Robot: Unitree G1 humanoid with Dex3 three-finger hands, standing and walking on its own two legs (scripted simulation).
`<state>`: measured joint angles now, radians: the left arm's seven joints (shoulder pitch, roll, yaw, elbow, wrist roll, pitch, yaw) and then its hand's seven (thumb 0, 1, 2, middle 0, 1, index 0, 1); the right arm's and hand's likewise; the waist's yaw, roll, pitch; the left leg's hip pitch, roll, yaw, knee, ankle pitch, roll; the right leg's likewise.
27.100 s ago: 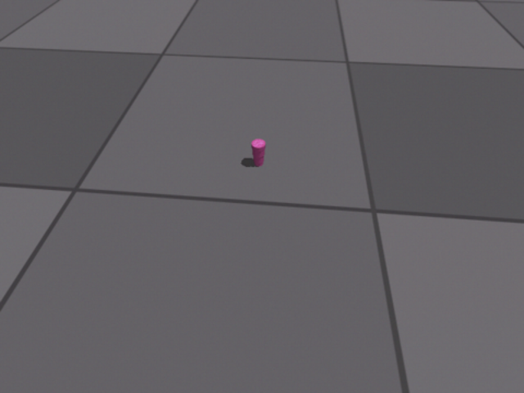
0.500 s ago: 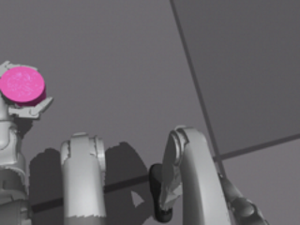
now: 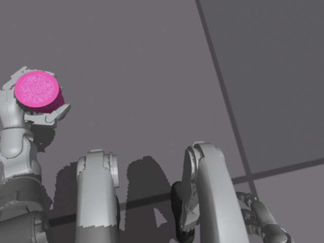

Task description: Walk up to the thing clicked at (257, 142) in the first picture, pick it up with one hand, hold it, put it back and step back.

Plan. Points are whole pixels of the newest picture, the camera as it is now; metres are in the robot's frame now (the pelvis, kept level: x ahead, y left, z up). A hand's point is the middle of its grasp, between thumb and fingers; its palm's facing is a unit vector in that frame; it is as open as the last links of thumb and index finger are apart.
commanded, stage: settle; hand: left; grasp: from the side
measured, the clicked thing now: (47, 102) +0.43 +0.25 -0.06
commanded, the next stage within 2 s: lift in 0.42 s
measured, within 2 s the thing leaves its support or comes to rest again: neither
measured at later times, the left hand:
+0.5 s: hand (44, 97) +0.43 +0.24 -0.01, palm faces +0.16 -0.99 -0.04, open 9.1 cm
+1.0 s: hand (31, 88) +0.41 +0.24 +0.05, palm faces +0.13 -0.99 -0.03, open 9.1 cm
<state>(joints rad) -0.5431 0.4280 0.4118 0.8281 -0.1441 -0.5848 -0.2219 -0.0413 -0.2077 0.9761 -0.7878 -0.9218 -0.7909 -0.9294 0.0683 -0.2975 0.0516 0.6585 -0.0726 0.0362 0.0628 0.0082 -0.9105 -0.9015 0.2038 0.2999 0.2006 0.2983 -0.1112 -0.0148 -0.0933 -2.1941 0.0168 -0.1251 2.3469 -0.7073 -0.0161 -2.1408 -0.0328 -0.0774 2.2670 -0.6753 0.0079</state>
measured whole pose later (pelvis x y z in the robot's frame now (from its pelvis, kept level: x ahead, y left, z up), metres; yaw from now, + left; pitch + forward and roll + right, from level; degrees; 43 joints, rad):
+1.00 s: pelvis +0.00 +0.00 +0.07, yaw +2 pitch +33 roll -4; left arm -0.48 0.35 0.37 0.68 -0.17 -0.49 -0.22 -0.04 -0.24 1.02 -0.79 -0.96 -0.79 -0.95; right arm 0.12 -0.27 0.01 0.64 -0.02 0.00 0.02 0.01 -0.93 -0.90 0.20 0.30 0.20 0.30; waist -0.08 0.01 -0.17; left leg -2.02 0.02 -0.08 2.13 -0.68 -0.01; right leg -1.98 -0.04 -0.05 2.08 -0.66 0.01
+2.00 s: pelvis +0.06 +0.01 +0.31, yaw +5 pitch +17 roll -3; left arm -0.11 0.25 0.16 0.34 -0.18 -0.30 -0.07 -0.04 -0.25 1.03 -0.78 -0.97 -0.79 -0.96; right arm 0.22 -0.22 0.01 0.63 0.03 -0.06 -0.04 0.01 -0.91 -0.90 0.20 0.30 0.20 0.30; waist -0.04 0.02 -0.12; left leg -1.00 0.04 -0.04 1.25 -0.55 0.00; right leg -0.97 -0.02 -0.05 1.19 -0.52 0.02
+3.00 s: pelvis +0.08 +0.00 +0.37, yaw +5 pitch +8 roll -1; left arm -0.14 0.20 0.15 0.47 -0.18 -0.35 -0.10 -0.04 -0.25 1.03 -0.78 -0.97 -0.79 -0.97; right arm 0.23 -0.21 0.00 0.67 0.01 -0.03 -0.04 0.01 -0.91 -0.90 0.20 0.30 0.20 0.30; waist -0.03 0.01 -0.04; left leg -0.59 0.04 -0.01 0.90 -0.44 -0.02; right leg -0.58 -0.02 -0.04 0.86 -0.42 0.01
